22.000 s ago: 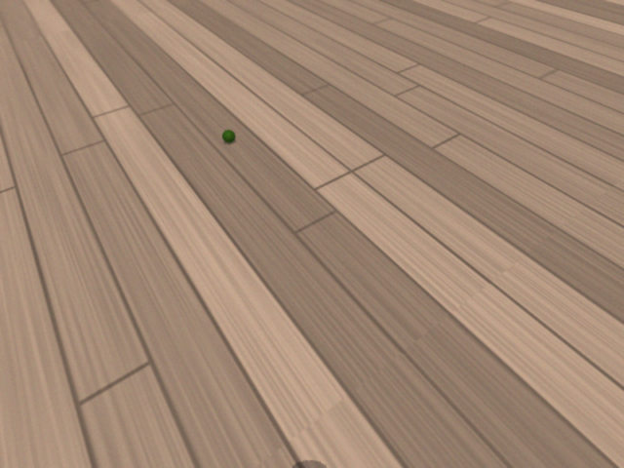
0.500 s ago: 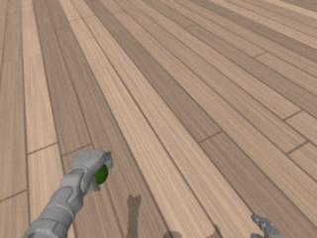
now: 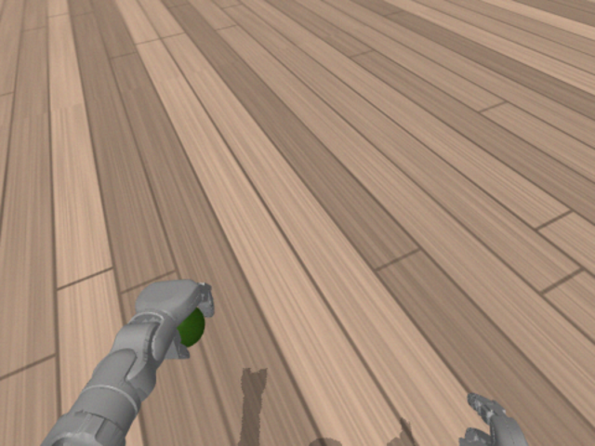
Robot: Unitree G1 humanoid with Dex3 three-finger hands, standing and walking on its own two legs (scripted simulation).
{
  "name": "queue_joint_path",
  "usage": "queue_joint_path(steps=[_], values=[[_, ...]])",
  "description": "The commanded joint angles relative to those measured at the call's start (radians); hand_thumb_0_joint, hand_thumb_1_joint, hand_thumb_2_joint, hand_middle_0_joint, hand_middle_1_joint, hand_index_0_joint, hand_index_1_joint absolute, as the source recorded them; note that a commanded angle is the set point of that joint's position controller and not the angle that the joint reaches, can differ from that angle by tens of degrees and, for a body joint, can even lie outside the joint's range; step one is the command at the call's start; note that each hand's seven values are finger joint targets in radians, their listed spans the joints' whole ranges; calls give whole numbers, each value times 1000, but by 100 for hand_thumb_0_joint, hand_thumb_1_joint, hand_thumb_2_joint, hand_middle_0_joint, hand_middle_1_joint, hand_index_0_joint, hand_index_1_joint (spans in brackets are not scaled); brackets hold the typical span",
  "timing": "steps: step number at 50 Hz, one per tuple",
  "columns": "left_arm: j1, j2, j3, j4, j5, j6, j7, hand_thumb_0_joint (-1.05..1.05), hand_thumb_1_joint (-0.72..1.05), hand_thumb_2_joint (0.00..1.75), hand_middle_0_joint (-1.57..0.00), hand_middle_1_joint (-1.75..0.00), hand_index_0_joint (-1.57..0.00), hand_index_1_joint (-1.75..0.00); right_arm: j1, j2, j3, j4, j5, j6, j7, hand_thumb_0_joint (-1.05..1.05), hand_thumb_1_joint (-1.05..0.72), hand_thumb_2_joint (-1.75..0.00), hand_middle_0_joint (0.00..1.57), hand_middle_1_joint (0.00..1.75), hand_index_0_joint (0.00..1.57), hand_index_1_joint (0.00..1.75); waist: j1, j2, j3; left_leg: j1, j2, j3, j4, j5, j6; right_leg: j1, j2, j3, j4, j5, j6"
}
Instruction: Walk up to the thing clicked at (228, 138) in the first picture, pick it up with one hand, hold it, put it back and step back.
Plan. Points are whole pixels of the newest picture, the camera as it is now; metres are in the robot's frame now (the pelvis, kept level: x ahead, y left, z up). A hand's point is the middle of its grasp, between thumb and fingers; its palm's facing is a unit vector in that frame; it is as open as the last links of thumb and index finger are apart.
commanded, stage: hold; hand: left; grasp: from above
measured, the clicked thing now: (182, 325) +0.30 +0.23 -0.06
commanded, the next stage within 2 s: crouch in 0.36 s
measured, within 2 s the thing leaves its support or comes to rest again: neither
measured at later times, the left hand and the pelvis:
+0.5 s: hand (180, 324) +0.30 +0.22 -0.04, palm faces -0.44 -0.08 -0.89, open 9.0 cm; pelvis +0.01 +0.00 +0.00, yaw +0 degrees
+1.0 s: hand (198, 353) +0.31 +0.23 -0.18, palm faces -0.44 +0.00 -0.90, open 8.9 cm; pelvis -0.02 +0.00 -0.07, yaw +1 degrees
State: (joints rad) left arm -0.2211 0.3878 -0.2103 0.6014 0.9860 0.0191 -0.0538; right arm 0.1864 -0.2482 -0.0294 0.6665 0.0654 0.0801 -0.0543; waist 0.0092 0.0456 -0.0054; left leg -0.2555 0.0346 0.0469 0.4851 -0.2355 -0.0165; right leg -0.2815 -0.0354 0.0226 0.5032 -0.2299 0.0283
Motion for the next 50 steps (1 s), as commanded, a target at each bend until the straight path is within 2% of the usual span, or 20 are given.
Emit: queue_joint_path(steps=[1, 3, 4, 6, 10, 14, 15, 17, 20, 22, 23, 24, 28, 33, 36, 39, 44, 46, 49, 50], values=[[-374, 217, 110, -191, 6, -9, 47, 0, 54, 83, -86, -91, -91, -85, -86, -129, -37, -139, -3, -48, -6, 0, -91, -91, 20, 30, 20, 30, -5, -28, -223, 103, -45, 0, -68, 126, 29, 41, 54, -24, -88, 92, -32], [-336, 205, 111, -179, 11, -6, 53, 0, 53, 85, -87, -89, -91, -85, -86, -128, -39, -139, -3, -46, -5, 0, -91, -90, 20, 30, 20, 30, 2, -21, -238, 117, -46, 3, -66, 149, 27, 50, 52, -24, -85, 108, -34], [-356, 185, 87, -208, 9, -9, 55, 0, 55, 84, -87, -90, -92, -85, -88, -128, -40, -143, -4, -48, -3, 0, -91, -90, 20, 30, 20, 30, -4, -24, -250, 124, -43, -3, -66, 161, 25, 53, 56, -28, -80, 118, -35], [-330, 211, 118, -191, 12, -2, 63, 0, 54, 85, -88, -89, -93, -84, -91, -128, -42, -141, -3, -47, -4, 0, -91, -91, 20, 30, 20, 30, 7, -15, -244, 116, -45, 0, -62, 178, 24, 58, 54, -29, -80, 133, -34], [-346, 220, 125, -179, 16, -4, 71, 0, 55, 84, -89, -88, -93, -84, -85, -128, -42, -133, -4, -46, -3, 0, -91, -91, 20, 30, 20, 30, -2, -20, -240, 111, -47, 5, -61, 155, 27, 53, 52, -22, -85, 119, -32], [-351, 202, 106, -204, 12, -5, 70, 0, 54, 85, -89, -89, -93, -85, -81, -129, -47, -127, -6, -47, -4, 0, -91, -91, 20, 30, 20, 30, 2, -14, -269, 135, -45, 0, -57, 198, 23, 64, 54, -27, -76, 155, -34], [-368, 196, 96, -206, 10, -6, 69, 0, 54, 83, -88, -88, -93, -84, -77, -130, -48, -125, -7, -47, -3, 0, -91, -90, 20, 30, 20, 30, -10, -18, -272, 136, -42, 0, -54, 205, 24, 68, 55, -28, -76, 165, -33], [-348, 213, 117, -181, 9, -3, 77, 0, 54, 82, -87, -89, -93, -84, -74, -133, -48, -123, -7, -46, -3, 0, -91, -91, 20, 30, 20, 30, 3, -26, -257, 125, -43, -1, -56, 206, 23, 75, 55, -31, -80, 164, -33], [-372, 191, 88, -189, 10, -6, 71, 0, 54, 80, -87, -88, -92, -83, -70, -131, -50, -124, -5, -44, -3, 0, -91, -90, 20, 30, 20, 30, -14, -32, -267, 135, -43, 2, -55, 214, 26, 70, 55, -28, -77, 179, -33], [-351, 212, 114, -186, 6, -4, 70, 0, 56, 82, -88, -89, -94, -84, -75, -133, -49, -128, -4, -41, -4, 0, -91, -90, 20, 30, 20, 30, 2, -23, -254, 127, -48, 5, -54, 212, 27, 70, 49, -26, -85, 178, -30], [-338, 199, 105, -175, 6, -4, 69, 0, 60, 86, -87, -96, -95, -87, -74, -132, -50, -127, -4, -42, -2, 0, -91, -91, 20, 30, 20, 30, 1, -33, -253, 125, -46, 3, -56, 212, 26, 75, 52, -28, -83, 174, -32], [-316, 203, 113, -177, 8, -5, 68, 0, 52, 81, -79, -93, -87, -84, -72, -129, -51, -129, -4, -40, -2, 0, -88, -90, 20, 30, 20, 30, 6, -25, -256, 127, -46, 6, -58, 221, 25, 82, 52, -29, -81, 183, -34], [-266, 185, 110, -135, 19, -17, 80, 0, 50, 78, -84, -87, -89, -82, -73, -128, -49, -135, -3, -35, -1, 0, -90, -90, 20, 30, 20, 30, 2, -67, -217, 98, -52, 5, -50, 206, 31, 66, 48, -30, -84, 172, -29], [-271, 171, 116, -28, 56, -52, 156, 0, 52, 78, -86, -84, -91, -80, -52, -129, -52, -118, -15, -25, 4, 0, -90, -90, 20, 30, 20, 30, -25, -85, -173, 38, -57, 3, -16, 138, 29, -13, 42, -26, -60, 108, -29], [-353, 168, 113, 26, 82, -65, 229, 0, 52, 76, -85, -85, -90, -79, -25, -132, -61, -93, -29, -20, 13, 0, -90, -90, 20, 30, 20, 30, -39, -61, -213, -11, -55, 0, 47, 139, 23, -74, 43, -27, 0, 114, -30], [-421, 133, 89, 97, 114, -73, 297, 0, 54, 78, -86, -85, -92, -80, 20, -145, -80, -54, -43, -24, 28, 0, -90, -90, 20, 30, 20, 30, -66, -47, -286, -71, -47, -7, 156, 155, 16, -170, 45, -28, 105, 134, -34], [-516, 137, 110, 244, 172, -83, 403, 0, 58, 79, -90, -86, -95, -81, 74, -152, -99, -31, -65, -37, 44, 0, -90, -90, 20, 30, 20, 30, -83, -18, -373, -318, -44, -13, 387, 81, 9, -391, 45, -31, 313, 75, -43], [-525, 107, 100, 312, 180, -81, 433, 0, 61, 75, -90, -85, -97, -78, 85, -156, -103, -28, -72, -47, 46, 0, -90, -90, 20, 30, 20, 30, -92, -21, -419, -404, -40, -19, 471, 66, 13, -477, 47, -35, 396, 56, -44], [-570, 186, 155, 339, 196, -81, 477, 0, 62, 72, -89, -86, -97, -78, 99, -167, -110, -19, -81, -62, 38, 0, -90, -90, 20, 30, 20, 30, -72, 26, -516, -519, -43, -24, 580, 32, 16, -580, 47, -41, 510, 19, -49], [-564, 169, 149, 374, 195, -78, 484, 0, 62, 73, -91, -84, -98, -77, 100, -169, -112, -17, -87, -67, 37, 0, -90, -90, 20, 30, 20, 30, -86, 26, -533, -552, -41, -25, 617, 17, 18, -622, 49, -45, 547, 4, -50]])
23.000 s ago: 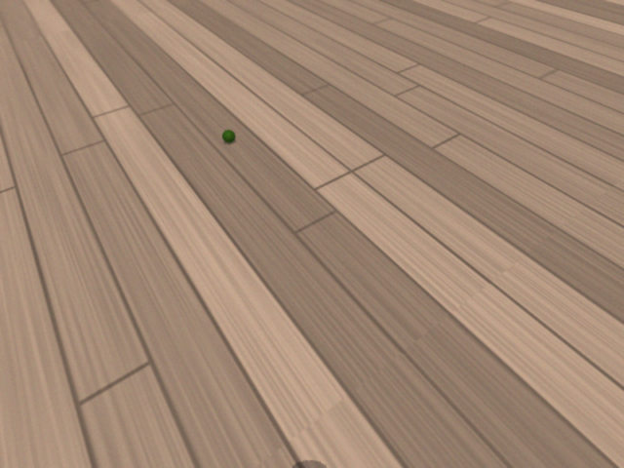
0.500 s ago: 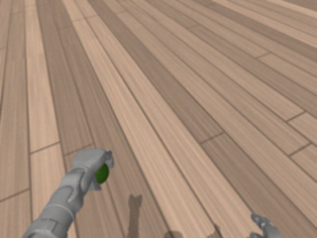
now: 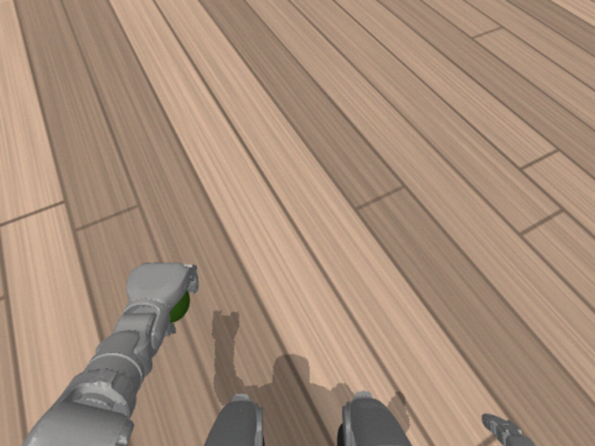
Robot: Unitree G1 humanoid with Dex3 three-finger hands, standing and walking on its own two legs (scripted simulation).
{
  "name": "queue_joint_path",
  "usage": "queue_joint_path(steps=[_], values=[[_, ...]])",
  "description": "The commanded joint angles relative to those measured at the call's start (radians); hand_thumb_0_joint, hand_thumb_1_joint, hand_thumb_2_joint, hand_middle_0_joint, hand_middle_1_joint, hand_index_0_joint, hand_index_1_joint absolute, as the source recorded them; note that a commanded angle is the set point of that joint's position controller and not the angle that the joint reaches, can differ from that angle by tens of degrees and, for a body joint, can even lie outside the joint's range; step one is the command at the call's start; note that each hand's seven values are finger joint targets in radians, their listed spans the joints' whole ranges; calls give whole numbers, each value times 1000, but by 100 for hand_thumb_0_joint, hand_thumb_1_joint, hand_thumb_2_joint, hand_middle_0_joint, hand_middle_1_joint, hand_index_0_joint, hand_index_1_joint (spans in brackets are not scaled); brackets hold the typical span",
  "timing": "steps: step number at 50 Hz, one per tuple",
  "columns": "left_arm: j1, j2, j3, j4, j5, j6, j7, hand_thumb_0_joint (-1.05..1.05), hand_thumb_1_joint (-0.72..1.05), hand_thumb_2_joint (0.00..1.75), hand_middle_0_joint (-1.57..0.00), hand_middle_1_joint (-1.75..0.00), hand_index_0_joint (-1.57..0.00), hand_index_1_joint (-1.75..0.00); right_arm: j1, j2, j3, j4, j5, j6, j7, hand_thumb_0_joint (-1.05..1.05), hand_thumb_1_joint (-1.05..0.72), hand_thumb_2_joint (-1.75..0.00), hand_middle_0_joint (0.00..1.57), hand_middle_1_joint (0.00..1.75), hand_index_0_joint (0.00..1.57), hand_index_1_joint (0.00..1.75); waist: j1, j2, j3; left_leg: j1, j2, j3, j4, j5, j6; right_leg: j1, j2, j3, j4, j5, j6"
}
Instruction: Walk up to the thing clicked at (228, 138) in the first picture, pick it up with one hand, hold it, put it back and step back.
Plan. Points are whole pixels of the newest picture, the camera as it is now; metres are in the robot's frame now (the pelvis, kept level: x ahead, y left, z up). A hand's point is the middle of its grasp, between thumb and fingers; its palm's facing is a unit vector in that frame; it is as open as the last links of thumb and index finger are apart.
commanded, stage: crouch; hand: left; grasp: from above
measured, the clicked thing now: (167, 301) +0.34 +0.23 -0.14
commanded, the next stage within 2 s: lower in 1.36 s
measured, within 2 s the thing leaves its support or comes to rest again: neither
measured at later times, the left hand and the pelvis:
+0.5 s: hand (198, 323) +0.37 +0.23 -0.36, palm faces -0.45 +0.00 -0.89, open 8.9 cm; pelvis -0.04 +0.01 -0.20, yaw -1 degrees
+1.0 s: hand (204, 327) +0.39 +0.24 -0.47, palm faces -0.46 -0.02 -0.89, open 8.9 cm; pelvis -0.06 +0.00 -0.30, yaw -3 degrees
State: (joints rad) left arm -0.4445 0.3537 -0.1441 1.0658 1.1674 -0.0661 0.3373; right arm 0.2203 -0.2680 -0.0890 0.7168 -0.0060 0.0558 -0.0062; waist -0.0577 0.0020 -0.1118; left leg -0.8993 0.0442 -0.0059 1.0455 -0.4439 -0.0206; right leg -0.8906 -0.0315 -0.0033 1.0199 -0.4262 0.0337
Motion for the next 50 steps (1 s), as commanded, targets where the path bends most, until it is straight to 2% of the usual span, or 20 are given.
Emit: queue_joint_path(steps=[1, 3, 5, 9, 11, 13, 16, 18, 20, 25, 27, 29, 31, 32, 33, 36, 37, 42, 47, 50], values=[[-363, 195, 81, -93, 11, 10, 101, 0, 64, 74, -92, -84, -99, -77, 67, -146, -51, -60, -20, -49, -14, 0, -90, -90, 20, 30, 20, 30, -27, 82, -456, 49, -49, 24, 99, 232, 27, -56, 46, -20, 72, 205, -58], [-375, 207, 91, -52, 10, 19, 110, 0, 64, 74, -93, -84, -100, -77, 79, -152, -55, -53, -24, -57, -18, 0, -90, -90, 20, 30, 20, 30, -37, 62, -484, -41, -47, 15, 162, 192, 31, -129, 47, -29, 142, 169, -61], [-397, 255, 125, -81, 5, 21, 117, 0, 62, 76, -91, -86, -98, -79, 85, -158, -59, -55, -29, -64, -23, 0, -90, -90, 20, 30, 20, 30, -23, 79, -564, -106, -48, 13, 213, 149, 32, -163, 45, -31, 201, 137, -63], [-454, 232, 109, -48, -7, 28, 111, 0, 61, 78, -89, -88, -96, -81, 82, -160, -57, -41, -42, -80, -28, 0, -90, -90, 20, 30, 20, 30, -62, 93, -553, -211, -36, -21, 280, 15, 25, -343, 40, -44, 302, 23, -64], [-514, 284, 132, -77, -1, 25, 110, 0, 59, 76, -87, -87, -95, -80, 80, -167, -58, -36, -47, -88, -30, 0, -90, -90, 20, 30, 20, 30, -57, 141, -625, -214, -35, -32, 321, 6, 20, -401, 38, -48, 358, 9, -66], [-476, 261, 125, -17, -1, 22, 105, 0, 59, 82, -89, -88, -95, -82, 84, -170, -51, -38, -52, -93, -23, 0, -90, -90, 20, 30, 20, 30, -77, 100, -592, -300, -37, -39, 368, -44, 23, -460, 35, -56, 402, -33, -67], [-576, 296, 142, -28, 0, 1, 103, 0, 58, 82, -90, -86, -95, -81, 93, -174, -47, -23, -61, -109, -16, 0, -90, -90, 20, 30, 20, 30, -95, 126, -637, -351, -40, -50, 438, -77, 26, -560, 33, -60, 471, -62, -69], [-543, 332, 163, 12, 16, -9, 111, 0, 59, 82, -90, -87, -96, -81, 99, -175, -40, -22, -63, -115, -7, 0, -90, -90, 20, 30, 20, 30, -87, 114, -665, -402, -48, -36, 489, -77, 32, -559, 32, -59, 503, -62, -68], [-597, 314, 159, -15, 13, -23, 116, 0, 61, 87, -92, -87, -97, -82, 111, -175, -36, -6, -71, -125, 3, 0, -90, -90, 20, 30, 20, 30, -110, 136, -704, -416, -49, -41, 542, -45, 31, -615, 30, -63, 554, -36, -69], [-635, 371, 193, 3, 43, -35, 132, 0, 64, 87, -94, -87, -99, -83, 129, -182, -29, 10, -85, -141, 29, 0, -90, -90, 20, 30, 20, 30, -110, 198, -759, -438, -50, -40, 635, 5, 27, -693, 26, -71, 647, -1, -71], [-621, 379, 201, 57, 57, -33, 135, 0, 62, 89, -94, -87, -98, -83, 128, -193, -27, 14, -90, -144, 39, 0, -90, -90, 20, 30, 20, 30, -113, 220, -732, -458, -48, -51, 653, 2, 19, -746, 20, -78, 686, -14, -71], [-687, 385, 200, 18, 51, -37, 137, 0, 60, 87, -92, -87, -97, -82, 125, -192, -30, 15, -93, -144, 45, 0, -90, -91, 20, 30, 20, 30, -114, 233, -744, -475, -47, -44, 678, -37, 22, -778, 25, -82, 701, -39, -74], [-657, 358, 191, 66, 44, -35, 133, 0, 59, 86, -91, -88, -96, -83, 130, -189, -24, 8, -96, -149, 55, 0, -90, -91, 20, 30, 20, 30, -131, 221, -725, -521, -52, -32, 711, -37, 28, -767, 22, -80, 710, -26, -68], [-710, 413, 216, -11, 39, -45, 134, 0, 58, 87, -90, -89, -95, -84, 137, -189, -26, 20, -97, -149, 58, 0, -91, -91, 20, 30, 20, 30, -124, 213, -752, -536, -51, -23, 739, -29, 32, -750, 27, -81, 723, -14, -67], [-658, 414, 219, 66, 48, -38, 131, 0, 57, 90, -91, -89, -95, -85, 138, -197, -23, 16, -98, -149, 61, 0, -91, -91, 20, 30, 20, 30, -120, 203, -748, -561, -54, -18, 753, -20, 33, -750, 26, -80, 736, -6, -66], [-708, 425, 217, 27, 46, -56, 122, 0, 58, 90, -90, -91, -95, -86, 142, -185, -19, 19, -103, -147, 73, 0, -91, -91, 20, 30, 20, 30, -134, 192, -747, -621, -53, -6, 804, -9, 41, -735, 34, -79, 760, 18, -60], [-644, 406, 207, 106, 51, -53, 116, 0, 57, 90, -90, -91, -95, -87, 130, -188, -17, 14, -103, -145, 76, 0, -91, -91, 20, 30, 20, 30, -128, 176, -723, -640, -54, -3, 820, -7, 43, -745, 34, -76, 766, 23, -58], [-726, 467, 235, 60, 55, -74, 116, 0, 54, 87, -86, -92, -91, -86, 135, -198, -21, 20, -109, -142, 90, 0, -91, -91, 20, 30, 20, 30, -130, 209, -709, -679, -49, 0, 864, -38, 43, -796, 41, -82, 811, -6, -61], [-676, 453, 225, 142, 69, -84, 115, 0, 53, 83, -84, -91, -90, -85, 118, -210, -16, 15, -111, -139, 103, 0, -91, -90, 20, 30, 20, 30, -130, 214, -687, -716, -50, -9, 892, -47, 40, -860, 45, -96, 866, -22, -65], [-736, 477, 238, 122, 76, -93, 127, 0, 50, 79, -82, -88, -88, -82, 120, -219, -18, 23, -114, -139, 106, 0, -91, -90, 20, 30, 20, 30, -129, 256, -692, -693, -47, -26, 889, -72, 30, -924, 45, -110, 904, -52, -74]])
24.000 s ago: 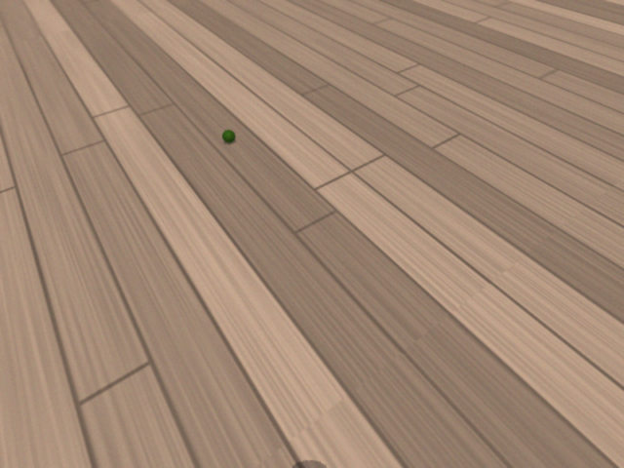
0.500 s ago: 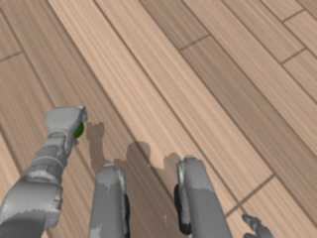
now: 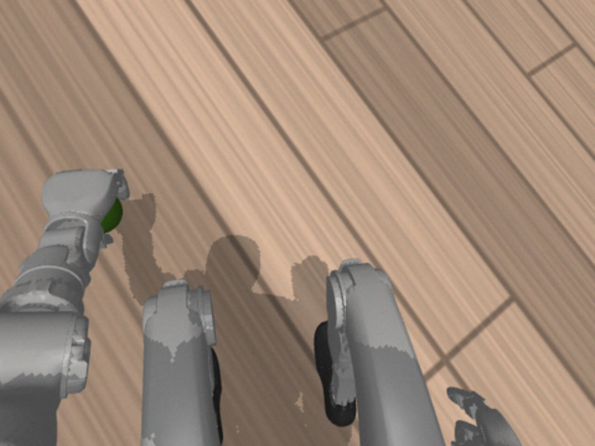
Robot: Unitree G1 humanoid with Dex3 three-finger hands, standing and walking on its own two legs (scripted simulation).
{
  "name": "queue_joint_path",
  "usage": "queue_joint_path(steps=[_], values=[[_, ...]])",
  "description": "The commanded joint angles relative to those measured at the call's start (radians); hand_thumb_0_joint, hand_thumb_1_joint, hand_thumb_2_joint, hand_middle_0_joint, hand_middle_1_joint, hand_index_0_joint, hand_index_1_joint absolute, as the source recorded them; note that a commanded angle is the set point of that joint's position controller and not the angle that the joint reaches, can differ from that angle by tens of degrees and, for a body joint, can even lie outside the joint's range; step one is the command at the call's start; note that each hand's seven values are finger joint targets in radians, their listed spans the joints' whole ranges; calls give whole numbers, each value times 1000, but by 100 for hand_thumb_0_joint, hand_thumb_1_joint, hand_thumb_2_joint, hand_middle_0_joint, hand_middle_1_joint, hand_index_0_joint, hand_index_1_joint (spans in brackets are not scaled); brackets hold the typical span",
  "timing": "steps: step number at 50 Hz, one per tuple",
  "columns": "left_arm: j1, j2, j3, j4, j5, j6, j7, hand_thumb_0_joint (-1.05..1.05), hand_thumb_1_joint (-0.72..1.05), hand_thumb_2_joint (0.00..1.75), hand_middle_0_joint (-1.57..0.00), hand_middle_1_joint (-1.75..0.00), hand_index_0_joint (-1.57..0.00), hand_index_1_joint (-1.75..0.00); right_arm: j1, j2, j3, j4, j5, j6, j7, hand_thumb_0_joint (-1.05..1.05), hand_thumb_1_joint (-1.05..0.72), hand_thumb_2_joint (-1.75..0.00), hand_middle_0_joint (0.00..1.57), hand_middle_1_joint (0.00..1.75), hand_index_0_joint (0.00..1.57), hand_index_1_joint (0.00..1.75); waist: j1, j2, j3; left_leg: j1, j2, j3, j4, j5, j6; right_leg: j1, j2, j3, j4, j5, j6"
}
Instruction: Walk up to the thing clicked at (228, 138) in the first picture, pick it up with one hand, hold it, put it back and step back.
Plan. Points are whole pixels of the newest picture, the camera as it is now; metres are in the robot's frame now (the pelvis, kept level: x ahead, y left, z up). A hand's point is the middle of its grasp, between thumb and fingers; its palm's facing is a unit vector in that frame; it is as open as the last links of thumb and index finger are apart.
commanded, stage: crouch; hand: left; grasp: from above
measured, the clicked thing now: (96, 211) +0.44 +0.27 -0.19
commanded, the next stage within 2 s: lower in 0.36 s
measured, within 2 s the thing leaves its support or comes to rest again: rests again in 1.82 s
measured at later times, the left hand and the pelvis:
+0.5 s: hand (108, 220) +0.44 +0.26 -0.22, palm faces -0.46 -0.05 -0.89, open 8.9 cm; pelvis -0.01 +0.00 -0.05, yaw -1 degrees
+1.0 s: hand (122, 226) +0.44 +0.26 -0.29, palm faces -0.45 -0.07 -0.89, open 8.8 cm; pelvis +0.00 +0.00 -0.09, yaw -3 degrees
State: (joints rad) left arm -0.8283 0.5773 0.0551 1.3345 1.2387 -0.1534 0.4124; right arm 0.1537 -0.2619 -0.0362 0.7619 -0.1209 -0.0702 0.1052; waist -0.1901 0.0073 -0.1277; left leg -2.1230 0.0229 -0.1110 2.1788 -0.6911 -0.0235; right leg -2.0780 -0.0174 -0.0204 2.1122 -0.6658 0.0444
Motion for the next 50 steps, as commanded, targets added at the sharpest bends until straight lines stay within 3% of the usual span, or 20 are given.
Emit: queue_joint_path(steps=[1, 6, 8, 9, 10, 15, 16, 17, 24, 26, 29, 30, 37, 39, 41, 42, 44, 46, 47, 50], values=[[-350, 243, 36, -130, 2, -7, 54, 0, 49, 80, -81, -90, -87, -83, 188, -224, -71, -24, 0, -15, -2, 0, -91, -90, 20, 30, 20, 30, -6, 257, -658, 527, -26, 80, -235, 162, 33, 252, 29, -92, -185, 179, -84], [-377, 258, 41, -103, 8, -13, 65, 0, 49, 81, -81, -89, -87, -83, 197, -231, -61, -18, -8, -22, 5, 0, -91, -90, 20, 30, 20, 30, -30, 244, -652, 473, -32, 89, -182, 165, 41, 248, 25, -89, -156, 194, -77], [-393, 297, 57, -128, 5, -17, 68, 0, 49, 82, -82, -89, -87, -84, 195, -233, -58, -10, -9, -21, 6, 0, -91, -90, 20, 30, 20, 30, -20, 222, -680, 444, -33, 100, -158, 177, 47, 272, 31, -87, -152, 207, -73], [-361, 296, 57, -71, 7, -12, 70, 0, 50, 81, -82, -89, -88, -83, 189, -233, -57, -15, -8, -21, 5, 0, -91, -90, 20, 30, 20, 30, -12, 215, -668, 437, -34, 104, -154, 165, 48, 259, 32, -84, -150, 194, -75], [-390, 284, 52, -81, 9, -19, 70, 0, 51, 81, -83, -89, -88, -83, 194, -234, -55, -15, -12, -24, 8, 0, -91, -90, 20, 30, 20, 30, -30, 239, -650, 418, -34, 104, -153, 150, 46, 243, 29, -87, -139, 179, -75], [-391, 308, 61, -41, 12, -20, 74, 0, 50, 79, -82, -87, -88, -82, 192, -244, -48, -6, -14, -26, 11, 0, -91, -90, 20, 30, 20, 30, -23, 238, -628, 413, -33, 90, -141, 115, 44, 188, 30, -99, -111, 144, -81], [-393, 287, 49, -46, 15, -22, 73, 0, 50, 79, -84, -87, -89, -82, 193, -237, -43, -6, -16, -25, 12, 0, -91, -90, 20, 30, 20, 30, -29, 243, -639, 400, -36, 99, -126, 130, 44, 205, 31, -96, -109, 161, -78], [-414, 316, 61, -54, 15, -26, 76, 0, 50, 83, -84, -88, -88, -83, 196, -244, -42, -2, -17, -24, 12, 0, -91, -90, 20, 30, 20, 30, -29, 231, -653, 386, -35, 102, -111, 137, 48, 211, 34, -95, -105, 170, -76], [-401, 316, 60, -20, 16, -33, 75, 0, 51, 82, -89, -86, -92, -83, 196, -246, -38, 5, -18, -24, 15, 0, -91, -90, 20, 30, 20, 30, -23, 229, -632, 359, -39, 102, -89, 135, 47, 181, 37, -101, -72, 165, -80], [-398, 300, 47, 35, 18, -37, 73, 0, 52, 81, -89, -87, -93, -83, 201, -245, -30, 8, -22, -27, 19, 0, -92, -91, 20, 30, 20, 30, -45, 196, -577, 313, -39, 105, -71, 118, 52, 180, 37, -103, -78, 152, -75], [-408, 296, 42, 48, 20, -53, 77, 0, 54, 81, -91, -85, -94, -82, 202, -247, -19, 13, -28, -29, 22, 0, -91, -90, 20, 30, 20, 30, -48, 196, -576, 291, -40, 102, -46, 136, 53, 182, 39, -106, -58, 170, -72], [-435, 325, 58, 8, 23, -64, 83, 0, 54, 79, -90, -85, -94, -81, 204, -247, -19, 21, -31, -31, 23, 0, -91, -90, 20, 30, 20, 30, -47, 212, -597, 303, -40, 100, -41, 151, 51, 190, 41, -110, -47, 183, -72], [-432, 348, 69, 65, 53, -81, 122, 0, 55, 75, -91, -82, -94, -79, 190, -260, -9, 19, -50, -38, 37, 0, -92, -90, 20, 30, 20, 30, -67, 254, -574, 316, -38, 93, -9, 145, 45, 140, 46, -127, -5, 178, -73], [-400, 382, 110, 29, 52, -84, 141, 0, 54, 75, -90, -81, -93, -78, 194, -271, -11, 20, -56, -38, 41, 0, -91, -90, 20, 30, 20, 30, -49, 284, -605, 332, -39, 91, -9, 164, 43, 153, 45, -133, 7, 192, -70], [-404, 377, 108, 21, 59, -80, 155, 0, 55, 74, -90, -83, -94, -78, 186, -270, -14, 22, -62, -41, 46, 0, -91, -90, 20, 30, 20, 30, -63, 291, -601, 339, -36, 92, 9, 173, 42, 135, 44, -136, 25, 205, -70], [-389, 345, 81, 61, 63, -72, 156, 0, 55, 73, -89, -82, -94, -78, 173, -263, -7, 15, -63, -41, 50, 0, -91, -90, 20, 30, 20, 30, -68, 289, -597, 317, -36, 94, 12, 163, 44, 143, 49, -131, 20, 204, -70], [-416, 371, 104, 40, 51, -69, 167, 0, 54, 73, -90, -80, -94, -76, 181, -270, -9, 21, -65, -42, 53, 0, -91, -90, 20, 30, 20, 30, -74, 278, -600, 306, -37, 91, 21, 159, 47, 140, 47, -134, 22, 203, -69], [-418, 366, 87, 70, 55, -62, 172, 0, 54, 74, -88, -79, -92, -74, 171, -272, -1, 24, -71, -48, 59, 0, -90, -90, 20, 30, 20, 30, -80, 296, -575, 302, -34, 91, 31, 152, 46, 122, 51, -136, 29, 198, -69], [-430, 395, 117, 48, 56, -65, 179, 0, 54, 76, -89, -78, -93, -74, 186, -276, 2, 31, -79, -48, 61, 0, -90, -90, 20, 30, 20, 30, -84, 286, -586, 298, -35, 86, 36, 165, 47, 139, 51, -142, 32, 210, -65], [-402, 401, 127, 52, 55, -64, 185, 0, 56, 77, -90, -79, -94, -75, 191, -279, 4, 39, -83, -51, 71, 0, -90, -90, 20, 30, 20, 30, -80, 303, -587, 309, -34, 85, 52, 205, 45, 143, 51, -148, 55, 247, -63]])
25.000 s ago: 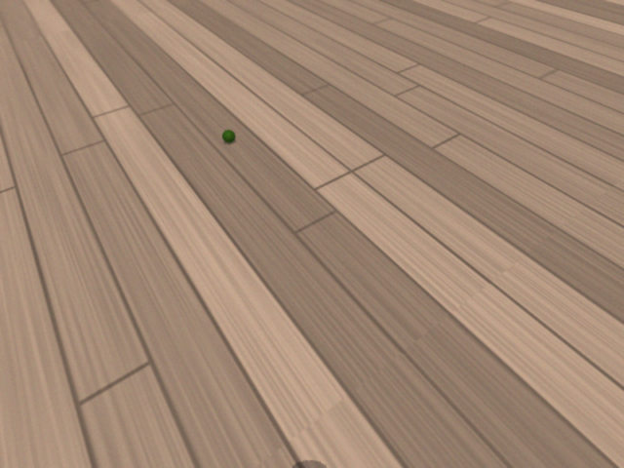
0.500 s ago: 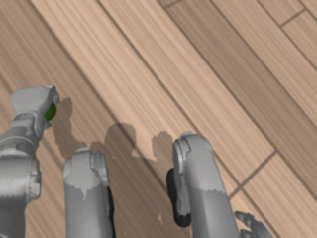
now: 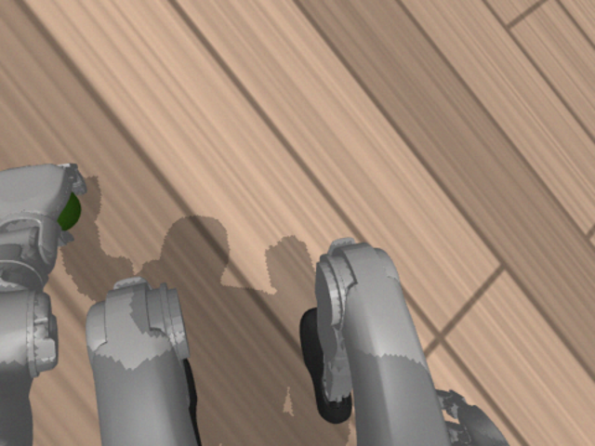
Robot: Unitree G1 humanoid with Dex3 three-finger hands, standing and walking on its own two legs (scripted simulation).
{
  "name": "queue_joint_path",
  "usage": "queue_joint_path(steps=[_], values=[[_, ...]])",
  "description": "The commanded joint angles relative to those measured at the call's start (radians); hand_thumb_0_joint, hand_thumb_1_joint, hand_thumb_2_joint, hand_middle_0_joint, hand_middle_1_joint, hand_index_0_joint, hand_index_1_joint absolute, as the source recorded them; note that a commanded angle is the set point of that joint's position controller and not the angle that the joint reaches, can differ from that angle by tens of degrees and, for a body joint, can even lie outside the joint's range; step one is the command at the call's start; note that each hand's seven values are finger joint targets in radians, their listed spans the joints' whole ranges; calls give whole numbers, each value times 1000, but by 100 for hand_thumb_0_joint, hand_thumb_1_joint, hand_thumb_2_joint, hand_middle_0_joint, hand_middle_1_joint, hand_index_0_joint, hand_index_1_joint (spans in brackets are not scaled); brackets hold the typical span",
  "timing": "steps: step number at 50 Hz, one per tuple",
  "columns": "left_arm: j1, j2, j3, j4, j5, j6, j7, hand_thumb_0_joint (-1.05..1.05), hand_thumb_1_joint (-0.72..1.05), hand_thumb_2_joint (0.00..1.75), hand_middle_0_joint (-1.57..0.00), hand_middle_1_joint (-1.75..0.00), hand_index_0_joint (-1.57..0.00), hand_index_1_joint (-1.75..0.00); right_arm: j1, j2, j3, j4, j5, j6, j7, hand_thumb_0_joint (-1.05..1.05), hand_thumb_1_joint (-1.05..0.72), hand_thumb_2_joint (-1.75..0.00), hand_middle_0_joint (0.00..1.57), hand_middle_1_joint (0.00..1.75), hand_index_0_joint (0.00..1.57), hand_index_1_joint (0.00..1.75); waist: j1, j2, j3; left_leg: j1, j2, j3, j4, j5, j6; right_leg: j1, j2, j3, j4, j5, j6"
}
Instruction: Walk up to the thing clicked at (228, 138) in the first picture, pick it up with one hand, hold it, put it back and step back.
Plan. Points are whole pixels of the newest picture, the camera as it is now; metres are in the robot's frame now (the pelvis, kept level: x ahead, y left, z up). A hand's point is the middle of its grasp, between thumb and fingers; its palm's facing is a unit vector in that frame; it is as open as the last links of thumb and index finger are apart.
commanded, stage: rest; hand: left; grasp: from above
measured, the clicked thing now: (52, 209) +0.44 +0.29 -0.22
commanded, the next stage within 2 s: open in 1.40 s
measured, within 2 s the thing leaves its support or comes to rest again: rests again in 0.82 s
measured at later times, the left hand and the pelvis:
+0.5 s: hand (61, 216) +0.43 +0.28 -0.24, palm faces -0.45 -0.13 -0.89, open 8.8 cm; pelvis +0.00 +0.00 -0.02, yaw -3 degrees
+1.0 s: hand (65, 218) +0.44 +0.28 -0.25, palm faces -0.44 -0.14 -0.88, open 8.8 cm; pelvis +0.00 +0.01 -0.03, yaw -4 degrees
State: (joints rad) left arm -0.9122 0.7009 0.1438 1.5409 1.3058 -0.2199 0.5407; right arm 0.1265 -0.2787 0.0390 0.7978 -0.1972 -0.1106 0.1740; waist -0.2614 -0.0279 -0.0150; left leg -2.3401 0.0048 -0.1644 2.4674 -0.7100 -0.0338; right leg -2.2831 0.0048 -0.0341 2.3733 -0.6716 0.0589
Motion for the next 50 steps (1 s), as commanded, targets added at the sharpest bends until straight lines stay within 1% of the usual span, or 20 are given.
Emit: queue_joint_path(steps=[1, 2, 3, 7, 10, 11, 16, 18, 22, 23, 25, 30, 32, 33, 35, 36, 37, 41, 42, 50], values=[[-283, 247, 29, -108, -14, 8, 55, 0, 56, 79, -90, -81, -94, -77, 210, -264, -68, 1, -8, -11, 4, 0, -90, -90, 20, 30, 20, 30, -13, 322, -682, 525, -17, 134, -236, 225, 55, 333, 29, -140, -204, 250, -76], [-337, 248, 17, -105, -9, 1, 56, 0, 57, 77, -89, -81, -94, -76, 208, -264, -65, 0, -15, -18, 11, 0, -90, -90, 20, 30, 20, 30, -38, 331, -670, 515, -16, 133, -224, 220, 54, 322, 32, -146, -195, 250, -77], [-304, 214, -14, -26, -11, 6, 53, 0, 56, 75, -89, -80, -94, -75, 194, -259, -54, 2, -13, -20, 16, 0, -90, -90, 20, 30, 20, 30, -33, 316, -643, 494, -16, 128, -227, 184, 55, 308, 36, -144, -202, 220, -81], [-276, 330, 77, -101, -8, -10, 74, 0, 59, 76, -91, -80, -96, -75, 203, -281, -53, -5, -25, -23, 22, 0, -90, -90, 20, 30, 20, 30, 3, 344, -675, 500, -18, 126, -226, 216, 53, 353, 35, -153, -186, 240, -77], [-297, 328, 79, -54, 9, -17, 80, 0, 61, 78, -92, -81, -97, -76, 208, -290, -53, -2, -35, -21, 33, 0, -90, -90, 20, 30, 20, 30, -43, 322, -665, 485, -14, 121, -192, 238, 54, 357, 40, -157, -171, 276, -75], [-327, 276, 37, -49, 8, -21, 74, 0, 62, 78, -92, -82, -97, -77, 197, -280, -42, -18, -37, -26, 40, 0, -90, -90, 20, 30, 20, 30, -57, 319, -641, 464, -18, 122, -186, 223, 56, 347, 39, -157, -172, 266, -73], [-285, 337, 84, -59, 13, -36, 95, 0, 66, 78, -95, -81, -100, -76, 191, -301, -40, -11, -50, -37, 45, 0, -90, -90, 20, 30, 20, 30, -34, 357, -647, 499, -15, 109, -194, 213, 50, 335, 44, -178, -165, 241, -71], [-305, 335, 71, -27, 19, -39, 97, 0, 70, 79, -98, -82, -103, -76, 199, -306, -34, -1, -62, -46, 57, 0, -91, -90, 20, 30, 20, 30, -62, 363, -622, 488, -12, 112, -167, 220, 50, 333, 44, -179, -153, 256, -67], [-327, 334, 61, -27, 19, -46, 111, 0, 70, 76, -98, -81, -104, -75, 181, -313, -25, -6, -70, -57, 67, 0, -91, -90, 20, 30, 20, 30, -74, 360, -590, 469, -12, 108, -158, 200, 50, 322, 47, -185, -158, 240, -68], [-289, 365, 85, -30, 19, -47, 120, 0, 70, 77, -97, -81, -103, -75, 186, -314, -23, 3, -67, -56, 66, 0, -90, -90, 20, 30, 20, 30, -54, 369, -622, 481, -10, 103, -171, 209, 51, 349, 51, -184, -158, 250, -67], [-313, 324, 49, -8, 22, -46, 123, 0, 71, 77, -99, -81, -104, -75, 170, -321, -17, -8, -72, -66, 74, 0, -91, -90, 20, 30, 20, 30, -72, 368, -582, 479, -12, 102, -156, 208, 46, 311, 49, -196, -142, 244, -68], [-288, 402, 95, 27, 40, -43, 152, 0, 73, 78, -98, -83, -104, -77, 165, -327, -6, 4, -84, -76, 86, 0, -90, -90, 20, 30, 20, 30, -68, 381, -571, 472, -6, 96, -156, 181, 47, 320, 54, -197, -141, 231, -67], [-304, 374, 79, 30, 35, -39, 158, 0, 73, 80, -99, -82, -105, -77, 162, -329, -5, 3, -85, -78, 91, 0, -90, -90, 20, 30, 20, 30, -82, 381, -568, 464, -7, 93, -151, 188, 49, 318, 54, -200, -134, 242, -63], [-275, 395, 103, 33, 33, -38, 164, 0, 73, 82, -100, -83, -105, -78, 165, -331, -5, 10, -88, -75, 92, 0, -90, -90, 20, 30, 20, 30, -69, 382, -587, 471, -3, 90, -156, 201, 48, 338, 59, -197, -142, 253, -65], [-308, 386, 79, 46, 40, -34, 164, 0, 72, 82, -98, -84, -104, -78, 162, -328, 3, 10, -88, -83, 99, 0, -90, -90, 20, 30, 20, 30, -90, 384, -565, 470, -3, 89, -140, 205, 48, 328, 57, -199, -129, 262, -63], [-320, 338, 47, 41, 28, -33, 162, 0, 72, 82, -100, -84, -105, -79, 150, -328, 9, -5, -92, -90, 102, 0, -91, -90, 20, 30, 20, 30, -98, 380, -560, 475, -7, 91, -145, 211, 47, 327, 57, -204, -134, 265, -59], [-314, 402, 83, 62, 26, -33, 170, 0, 72, 81, -99, -83, -104, -78, 151, -333, 8, 16, -90, -90, 102, 0, -90, -90, 20, 30, 20, 30, -90, 387, -552, 451, 0, 82, -145, 178, 48, 324, 61, -200, -139, 238, -68], [-292, 407, 93, 67, 25, -31, 170, 0, 73, 81, -100, -83, -105, -78, 159, -345, 15, 8, -100, -98, 109, 0, -90, -90, 20, 30, 20, 30, -90, 383, -553, 460, -3, 79, -150, 204, 48, 336, 60, -211, -137, 253, -61], [-292, 378, 67, 73, 20, -31, 169, 0, 71, 81, -99, -82, -104, -77, 145, -341, 18, 1, -92, -99, 109, 0, -91, -90, 20, 30, 20, 30, -91, 394, -547, 464, -2, 76, -154, 203, 44, 333, 60, -209, -132, 252, -66], [-300, 401, 57, 97, 29, -42, 178, 0, 68, 83, -97, -84, -101, -79, 137, -352, 38, 0, -107, -116, 120, 0, -90, -90, 20, 30, 20, 30, -114, 401, -525, 485, 1, 69, -143, 195, 41, 328, 62, -221, -128, 251, -60]])
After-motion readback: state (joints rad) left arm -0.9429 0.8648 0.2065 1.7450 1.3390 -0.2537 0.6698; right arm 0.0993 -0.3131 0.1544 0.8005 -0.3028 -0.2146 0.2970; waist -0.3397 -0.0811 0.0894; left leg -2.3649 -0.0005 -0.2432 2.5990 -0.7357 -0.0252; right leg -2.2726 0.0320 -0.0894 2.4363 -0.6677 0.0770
